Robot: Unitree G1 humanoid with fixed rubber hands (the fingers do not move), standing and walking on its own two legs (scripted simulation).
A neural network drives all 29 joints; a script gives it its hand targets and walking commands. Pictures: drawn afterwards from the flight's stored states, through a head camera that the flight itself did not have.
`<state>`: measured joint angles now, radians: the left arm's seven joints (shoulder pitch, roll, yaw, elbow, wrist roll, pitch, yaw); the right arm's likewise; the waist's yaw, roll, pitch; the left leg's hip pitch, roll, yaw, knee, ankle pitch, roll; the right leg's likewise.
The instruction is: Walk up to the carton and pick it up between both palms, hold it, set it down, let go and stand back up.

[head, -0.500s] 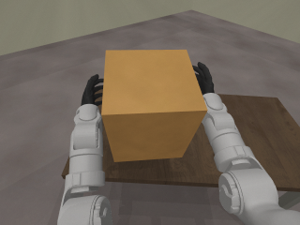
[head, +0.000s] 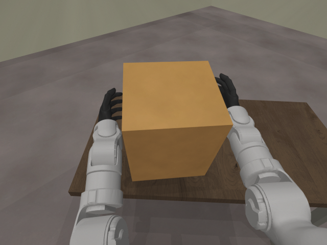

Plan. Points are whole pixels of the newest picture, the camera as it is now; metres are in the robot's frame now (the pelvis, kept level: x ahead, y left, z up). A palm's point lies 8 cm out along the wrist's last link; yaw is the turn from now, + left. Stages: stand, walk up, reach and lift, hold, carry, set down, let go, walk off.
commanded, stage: set down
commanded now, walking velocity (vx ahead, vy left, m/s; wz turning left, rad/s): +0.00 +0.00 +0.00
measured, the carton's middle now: (167, 124) +0.39 +0.01 +0.11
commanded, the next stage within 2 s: none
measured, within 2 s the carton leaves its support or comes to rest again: neither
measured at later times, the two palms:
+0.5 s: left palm (108, 125) +0.37 +0.16 +0.12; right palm (223, 107) +0.43 -0.14 +0.14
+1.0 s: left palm (115, 136) +0.37 +0.15 +0.08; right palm (220, 108) +0.45 -0.14 +0.12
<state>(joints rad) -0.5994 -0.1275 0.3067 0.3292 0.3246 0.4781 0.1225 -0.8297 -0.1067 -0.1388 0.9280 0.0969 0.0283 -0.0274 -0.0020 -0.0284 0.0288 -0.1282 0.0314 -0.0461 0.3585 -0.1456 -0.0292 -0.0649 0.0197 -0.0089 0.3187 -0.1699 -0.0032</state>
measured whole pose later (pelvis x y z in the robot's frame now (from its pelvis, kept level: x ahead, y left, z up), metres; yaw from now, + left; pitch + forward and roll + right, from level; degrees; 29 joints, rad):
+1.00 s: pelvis +0.01 -0.01 +0.00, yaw -1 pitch +6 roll -1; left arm -0.57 -0.19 0.37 0.53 0.32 0.25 0.20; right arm -0.92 -0.15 -0.20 1.14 -0.02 -0.08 0.08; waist 0.08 0.01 -0.07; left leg -0.33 0.05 -0.05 0.35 -0.13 -0.05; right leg -0.27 0.04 -0.01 0.32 -0.16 -0.03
